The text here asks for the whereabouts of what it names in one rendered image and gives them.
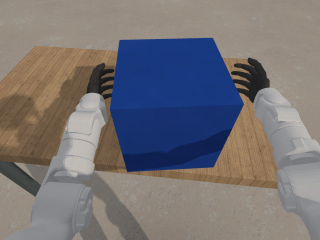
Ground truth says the robot left hand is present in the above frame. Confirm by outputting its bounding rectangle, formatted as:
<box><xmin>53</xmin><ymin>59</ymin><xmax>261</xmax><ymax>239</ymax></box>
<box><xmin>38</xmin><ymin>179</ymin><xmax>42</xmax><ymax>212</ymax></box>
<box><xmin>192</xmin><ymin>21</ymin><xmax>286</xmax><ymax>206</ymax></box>
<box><xmin>86</xmin><ymin>63</ymin><xmax>115</xmax><ymax>100</ymax></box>

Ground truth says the left robot upper arm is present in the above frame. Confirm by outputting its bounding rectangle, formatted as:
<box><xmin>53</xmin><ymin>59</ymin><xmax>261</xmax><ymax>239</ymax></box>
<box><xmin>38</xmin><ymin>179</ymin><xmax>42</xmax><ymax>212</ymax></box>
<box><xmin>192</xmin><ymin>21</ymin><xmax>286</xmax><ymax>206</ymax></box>
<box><xmin>4</xmin><ymin>182</ymin><xmax>93</xmax><ymax>240</ymax></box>

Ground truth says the robot right hand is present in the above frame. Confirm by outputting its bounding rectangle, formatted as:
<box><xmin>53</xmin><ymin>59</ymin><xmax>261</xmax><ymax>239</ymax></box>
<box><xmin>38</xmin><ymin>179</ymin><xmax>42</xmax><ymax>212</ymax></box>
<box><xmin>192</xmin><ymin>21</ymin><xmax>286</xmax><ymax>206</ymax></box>
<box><xmin>231</xmin><ymin>57</ymin><xmax>270</xmax><ymax>103</ymax></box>

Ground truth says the table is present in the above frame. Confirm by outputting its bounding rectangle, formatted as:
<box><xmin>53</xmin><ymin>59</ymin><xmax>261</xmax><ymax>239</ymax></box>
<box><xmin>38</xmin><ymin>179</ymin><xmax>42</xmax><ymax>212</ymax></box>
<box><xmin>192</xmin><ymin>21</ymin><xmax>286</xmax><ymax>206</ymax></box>
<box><xmin>0</xmin><ymin>46</ymin><xmax>279</xmax><ymax>197</ymax></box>

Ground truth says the left robot forearm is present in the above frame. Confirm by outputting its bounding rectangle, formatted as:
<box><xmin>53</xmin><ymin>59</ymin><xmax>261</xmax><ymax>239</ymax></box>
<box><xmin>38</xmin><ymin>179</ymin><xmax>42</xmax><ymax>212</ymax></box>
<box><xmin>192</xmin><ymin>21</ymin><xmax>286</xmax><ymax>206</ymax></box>
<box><xmin>30</xmin><ymin>93</ymin><xmax>108</xmax><ymax>224</ymax></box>

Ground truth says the right robot forearm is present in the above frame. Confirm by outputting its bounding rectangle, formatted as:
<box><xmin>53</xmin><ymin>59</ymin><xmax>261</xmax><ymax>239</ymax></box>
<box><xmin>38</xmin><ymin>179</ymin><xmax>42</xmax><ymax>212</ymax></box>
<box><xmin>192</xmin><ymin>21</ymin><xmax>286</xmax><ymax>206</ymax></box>
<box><xmin>253</xmin><ymin>87</ymin><xmax>320</xmax><ymax>170</ymax></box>

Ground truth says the right robot upper arm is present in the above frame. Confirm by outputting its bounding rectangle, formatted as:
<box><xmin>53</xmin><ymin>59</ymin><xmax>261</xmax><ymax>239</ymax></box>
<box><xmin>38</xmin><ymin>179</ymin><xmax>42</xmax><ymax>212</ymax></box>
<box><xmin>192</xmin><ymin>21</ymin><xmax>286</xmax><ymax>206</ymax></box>
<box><xmin>276</xmin><ymin>162</ymin><xmax>320</xmax><ymax>240</ymax></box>

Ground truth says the carton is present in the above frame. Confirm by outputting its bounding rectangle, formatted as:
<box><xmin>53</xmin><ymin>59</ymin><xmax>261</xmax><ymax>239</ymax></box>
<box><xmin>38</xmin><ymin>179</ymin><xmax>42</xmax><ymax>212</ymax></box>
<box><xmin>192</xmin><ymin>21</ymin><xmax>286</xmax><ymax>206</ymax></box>
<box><xmin>110</xmin><ymin>37</ymin><xmax>244</xmax><ymax>172</ymax></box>

